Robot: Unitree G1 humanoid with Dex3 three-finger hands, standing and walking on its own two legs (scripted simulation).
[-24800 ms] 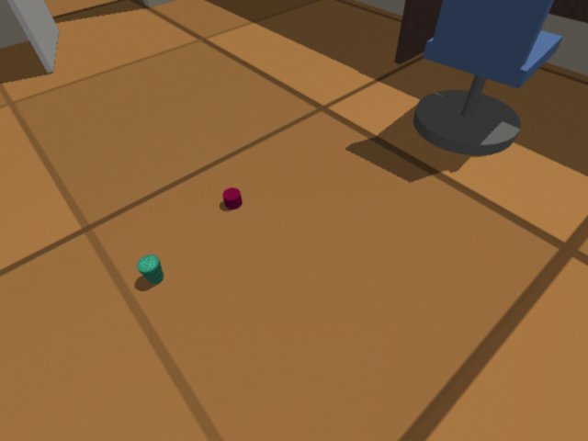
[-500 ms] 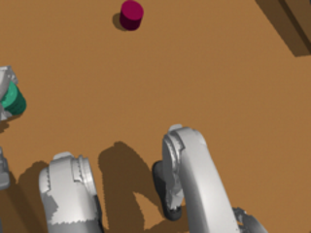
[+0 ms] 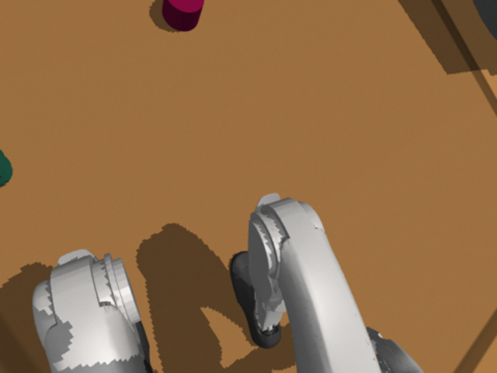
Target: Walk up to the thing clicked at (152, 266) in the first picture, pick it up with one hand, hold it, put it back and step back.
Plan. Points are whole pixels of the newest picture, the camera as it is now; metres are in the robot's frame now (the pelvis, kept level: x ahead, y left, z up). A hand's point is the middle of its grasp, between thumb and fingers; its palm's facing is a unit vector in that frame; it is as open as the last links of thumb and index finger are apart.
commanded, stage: rest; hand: left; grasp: from above
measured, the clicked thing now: out of the picture +0.47 +0.32 -0.25
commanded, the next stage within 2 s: open in 0.22 s
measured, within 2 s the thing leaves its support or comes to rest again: neither
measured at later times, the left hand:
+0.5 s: hand out of the picture +0.46 +0.32 -0.21, palm faces -0.46 -0.12 -0.88, open 10.6 cm
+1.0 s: hand out of the picture +0.46 +0.32 -0.22, palm faces -0.45 -0.12 -0.89, open 13.3 cm
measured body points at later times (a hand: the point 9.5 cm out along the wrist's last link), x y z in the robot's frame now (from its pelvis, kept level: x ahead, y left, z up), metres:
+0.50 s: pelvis -0.01 +0.00 +0.00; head +0.25 +0.11 +0.35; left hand +0.48 +0.33 -0.16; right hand +0.04 -0.26 -0.07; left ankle +0.06 +0.13 -0.28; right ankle +0.11 -0.13 -0.28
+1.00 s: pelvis +0.00 +0.00 +0.00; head +0.26 +0.12 +0.34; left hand +0.48 +0.32 -0.17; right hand +0.04 -0.26 -0.07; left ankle +0.06 +0.13 -0.28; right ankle +0.11 -0.13 -0.28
